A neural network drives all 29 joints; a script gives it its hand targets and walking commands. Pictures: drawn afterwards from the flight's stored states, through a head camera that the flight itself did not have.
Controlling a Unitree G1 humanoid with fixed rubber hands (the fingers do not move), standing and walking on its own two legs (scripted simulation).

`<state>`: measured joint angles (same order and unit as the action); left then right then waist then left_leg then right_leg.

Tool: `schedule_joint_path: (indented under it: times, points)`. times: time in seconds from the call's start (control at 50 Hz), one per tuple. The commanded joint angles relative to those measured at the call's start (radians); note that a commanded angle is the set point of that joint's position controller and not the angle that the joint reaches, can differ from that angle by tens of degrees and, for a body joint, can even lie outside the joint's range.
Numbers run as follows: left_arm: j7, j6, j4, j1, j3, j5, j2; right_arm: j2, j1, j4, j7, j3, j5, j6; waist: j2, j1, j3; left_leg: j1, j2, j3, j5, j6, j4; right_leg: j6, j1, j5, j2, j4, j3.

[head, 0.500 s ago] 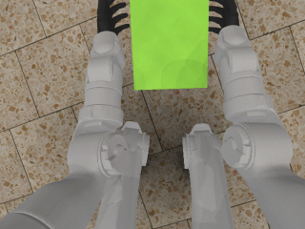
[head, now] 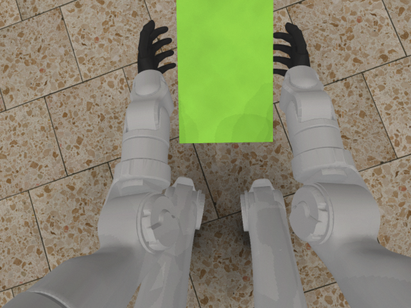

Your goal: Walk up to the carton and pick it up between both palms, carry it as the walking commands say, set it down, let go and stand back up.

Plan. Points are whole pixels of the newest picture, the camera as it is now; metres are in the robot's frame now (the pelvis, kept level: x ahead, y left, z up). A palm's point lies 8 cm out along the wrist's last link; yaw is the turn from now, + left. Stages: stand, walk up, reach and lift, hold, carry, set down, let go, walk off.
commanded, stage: reach and lift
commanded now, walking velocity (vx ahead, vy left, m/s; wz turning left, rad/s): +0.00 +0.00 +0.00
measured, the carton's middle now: (220, 76) +0.53 +0.01 -0.17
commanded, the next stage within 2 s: none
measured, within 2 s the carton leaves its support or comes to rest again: neither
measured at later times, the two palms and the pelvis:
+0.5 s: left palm (135, 65) +0.48 +0.12 +0.01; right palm (310, 63) +0.49 -0.12 -0.01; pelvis +0.01 +0.00 +0.06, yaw +0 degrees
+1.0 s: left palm (110, 57) +0.46 +0.13 +0.08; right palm (330, 55) +0.47 -0.12 +0.06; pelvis +0.02 +0.00 +0.11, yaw +0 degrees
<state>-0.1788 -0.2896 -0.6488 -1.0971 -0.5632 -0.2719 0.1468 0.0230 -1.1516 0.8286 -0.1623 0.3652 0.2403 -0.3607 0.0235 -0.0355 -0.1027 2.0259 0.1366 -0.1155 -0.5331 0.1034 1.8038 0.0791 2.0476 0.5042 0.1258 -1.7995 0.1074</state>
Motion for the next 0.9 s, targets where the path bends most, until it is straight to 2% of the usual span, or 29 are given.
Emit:
schedule_joint_path:
  times: [0.0,0.88]
  points:
    - [0.323,-0.037,-0.196,-0.568,0.530,0.129,1.011,-1.055,-0.710,-0.075,0.309,-0.429,-0.161,0.086,-0.070,0.009,-1.067,-0.531,0.067,0.203,0.220,-0.043,-0.184,-0.032,-0.661,-0.232,0.063,0.191,-0.196]
    - [0.309,-0.007,-0.191,-0.291,0.591,0.100,1.093,-1.148,-0.443,-0.082,0.310,-0.460,-0.119,0.113,-0.057,0.006,-0.915,-0.853,0.052,0.148,0.250,-0.041,-0.507,-0.046,-0.987,-0.233,0.054,0.504,-0.143]
